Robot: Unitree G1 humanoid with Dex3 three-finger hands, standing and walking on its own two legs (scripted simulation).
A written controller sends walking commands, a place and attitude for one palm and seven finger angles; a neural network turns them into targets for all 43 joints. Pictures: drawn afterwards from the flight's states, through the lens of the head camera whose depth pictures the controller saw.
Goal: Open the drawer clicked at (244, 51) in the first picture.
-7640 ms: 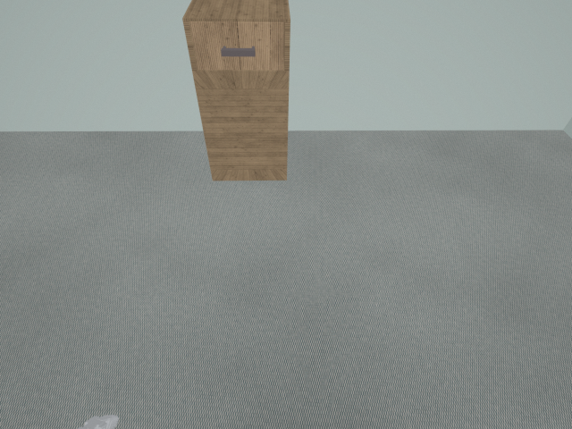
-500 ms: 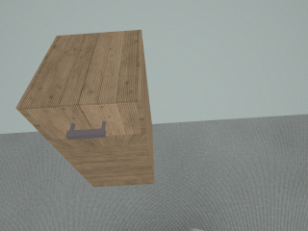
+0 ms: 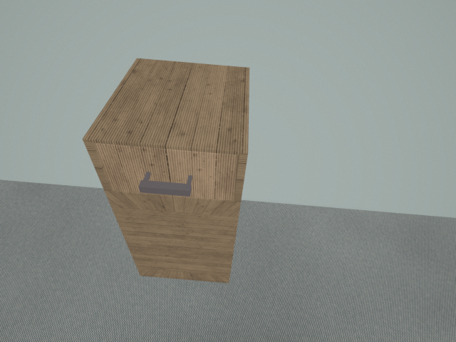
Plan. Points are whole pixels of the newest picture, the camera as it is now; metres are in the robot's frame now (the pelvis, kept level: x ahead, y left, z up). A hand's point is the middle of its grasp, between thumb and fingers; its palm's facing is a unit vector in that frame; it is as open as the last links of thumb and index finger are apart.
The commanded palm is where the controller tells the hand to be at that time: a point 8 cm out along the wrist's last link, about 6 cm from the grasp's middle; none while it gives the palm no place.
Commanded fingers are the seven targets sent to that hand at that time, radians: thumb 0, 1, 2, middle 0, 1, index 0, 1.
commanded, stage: come to a stop and stand still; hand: left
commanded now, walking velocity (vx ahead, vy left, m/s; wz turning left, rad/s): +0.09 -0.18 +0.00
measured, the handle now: (167, 182) +0.50 +0.20 -0.07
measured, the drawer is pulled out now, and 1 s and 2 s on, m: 0.00 0.00 0.00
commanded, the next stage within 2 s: look again from close up in 0.64 s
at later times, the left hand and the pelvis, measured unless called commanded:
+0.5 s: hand out of the picture +0.02 +0.13 -0.17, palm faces +0.01 -0.98 -0.20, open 7.2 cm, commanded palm none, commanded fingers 0.00 0.90 0.90 -0.20 -0.30 -0.20 -0.30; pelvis +0.02 -0.04 +0.00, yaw -1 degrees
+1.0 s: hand out of the picture -0.02 +0.13 -0.19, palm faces +0.02 -0.99 -0.13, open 7.4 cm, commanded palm none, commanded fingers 0.00 0.90 0.90 -0.20 -0.30 -0.20 -0.30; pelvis +0.00 -0.02 +0.00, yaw -1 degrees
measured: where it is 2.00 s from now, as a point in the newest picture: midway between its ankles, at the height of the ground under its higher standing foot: outside the picture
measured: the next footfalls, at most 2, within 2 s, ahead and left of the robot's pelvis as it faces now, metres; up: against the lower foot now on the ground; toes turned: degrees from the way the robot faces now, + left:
right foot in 0.28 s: +0.04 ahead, -0.10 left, +0.00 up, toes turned -1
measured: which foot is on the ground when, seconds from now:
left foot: down 0.00-1.00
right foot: up 0.00-0.26, down 0.28-1.00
